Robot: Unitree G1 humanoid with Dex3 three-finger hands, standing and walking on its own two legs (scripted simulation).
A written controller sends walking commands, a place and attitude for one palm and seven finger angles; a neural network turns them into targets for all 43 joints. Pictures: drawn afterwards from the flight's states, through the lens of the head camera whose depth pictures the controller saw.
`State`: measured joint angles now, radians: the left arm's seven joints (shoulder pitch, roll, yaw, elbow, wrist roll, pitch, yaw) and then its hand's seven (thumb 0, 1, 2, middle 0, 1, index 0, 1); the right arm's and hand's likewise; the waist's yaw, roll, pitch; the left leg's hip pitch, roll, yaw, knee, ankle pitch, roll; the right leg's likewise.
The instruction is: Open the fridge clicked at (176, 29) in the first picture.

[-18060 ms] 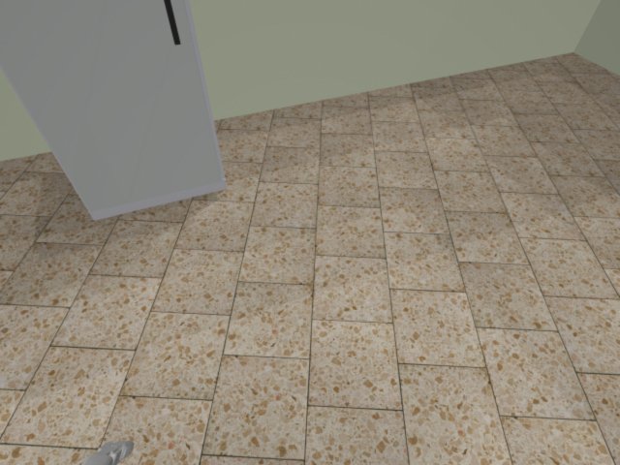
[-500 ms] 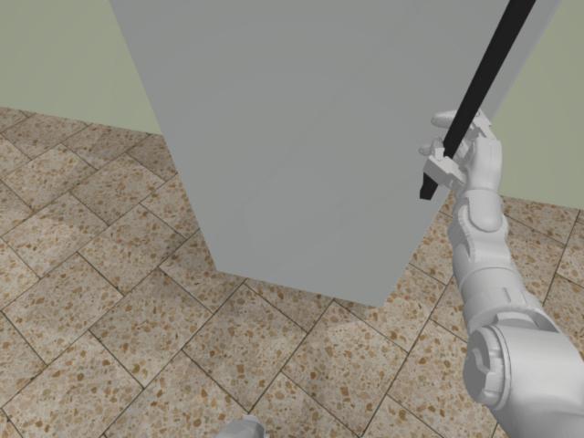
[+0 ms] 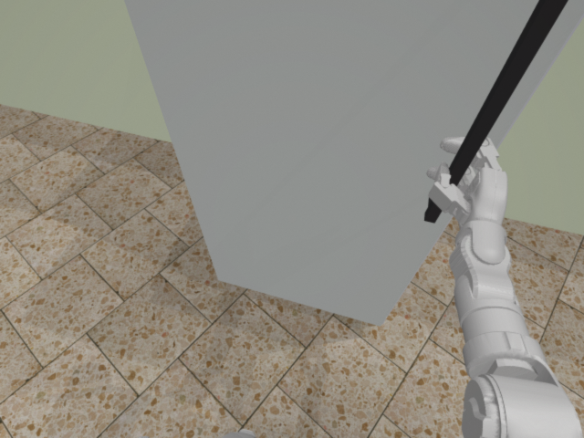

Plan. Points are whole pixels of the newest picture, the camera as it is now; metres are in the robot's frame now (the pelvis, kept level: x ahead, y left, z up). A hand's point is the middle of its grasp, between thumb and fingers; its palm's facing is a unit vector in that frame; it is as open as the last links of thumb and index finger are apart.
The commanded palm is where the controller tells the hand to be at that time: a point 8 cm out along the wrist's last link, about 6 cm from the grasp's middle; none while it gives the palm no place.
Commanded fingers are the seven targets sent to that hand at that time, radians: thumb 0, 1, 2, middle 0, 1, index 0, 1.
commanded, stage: grip the handle and tug to test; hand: right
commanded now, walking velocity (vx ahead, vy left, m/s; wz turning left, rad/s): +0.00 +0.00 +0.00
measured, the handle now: (490, 99) +0.51 -0.16 +0.21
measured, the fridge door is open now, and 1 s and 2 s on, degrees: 0 17 48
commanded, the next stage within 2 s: pull the door a little, standing still in 0.02 s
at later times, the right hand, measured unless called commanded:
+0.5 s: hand (436, 194) +0.44 -0.12 +0.11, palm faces +0.11 +0.99 +0.00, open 5.9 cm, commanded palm +0.37 -0.16 +0.11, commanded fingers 0.00 -0.90 -0.90 0.45 1.40 0.45 1.40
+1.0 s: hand (406, 268) +0.32 -0.08 +0.10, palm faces +0.02 +0.98 -0.20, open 5.7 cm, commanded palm +0.29 -0.13 +0.10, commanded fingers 0.00 -0.90 -0.90 0.45 1.40 0.45 1.40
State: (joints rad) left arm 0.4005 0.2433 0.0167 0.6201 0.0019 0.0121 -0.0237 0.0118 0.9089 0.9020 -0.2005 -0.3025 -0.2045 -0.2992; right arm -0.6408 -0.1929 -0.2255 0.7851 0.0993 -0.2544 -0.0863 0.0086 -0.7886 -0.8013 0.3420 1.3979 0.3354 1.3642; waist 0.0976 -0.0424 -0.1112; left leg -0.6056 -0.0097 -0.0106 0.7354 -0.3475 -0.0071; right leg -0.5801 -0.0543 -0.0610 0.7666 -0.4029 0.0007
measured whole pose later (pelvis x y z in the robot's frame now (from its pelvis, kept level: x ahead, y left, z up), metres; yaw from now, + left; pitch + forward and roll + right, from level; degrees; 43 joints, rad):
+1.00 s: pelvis +0.07 +0.03 +0.03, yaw -4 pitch +3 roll -2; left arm 0.17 0.18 -0.04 0.49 0.03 0.04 0.05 0.01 0.91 0.90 -0.20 -0.30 -0.20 -0.30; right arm 0.24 -0.12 0.11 -0.13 0.02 -0.05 -0.07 -0.03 -0.68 -0.81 0.41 1.34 0.38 1.39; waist 0.03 -0.09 -0.01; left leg -0.25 0.00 0.09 0.52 -0.30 0.05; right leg -0.21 -0.02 0.00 0.58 -0.28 0.03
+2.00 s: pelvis +0.03 +0.40 +0.01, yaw -46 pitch -1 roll -1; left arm 0.19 0.20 0.04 0.68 0.03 -0.13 0.09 0.02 0.91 0.90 -0.20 -0.30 -0.21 -0.30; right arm 0.19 -0.14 0.08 -0.22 -0.04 -0.06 -0.05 -0.02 -0.68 -0.80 0.43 1.37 0.32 1.40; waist 0.02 -0.06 0.11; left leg -0.36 0.04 0.07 0.70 -0.31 0.02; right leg -0.60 -0.08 0.08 1.07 -0.52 0.05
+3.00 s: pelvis +0.21 +0.73 +0.03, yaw -80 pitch +1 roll +0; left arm 0.13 0.27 0.00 0.59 0.00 -0.04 0.07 0.01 0.91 0.90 -0.20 -0.30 -0.20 -0.30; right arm -0.39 -0.26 -0.06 0.52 0.02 -0.17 -0.10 0.01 -0.70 -0.82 0.46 1.40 0.45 1.40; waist 0.01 0.00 0.05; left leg -0.49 0.04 0.20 0.67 -0.28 -0.01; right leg -0.13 0.01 -0.10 0.42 -0.32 -0.08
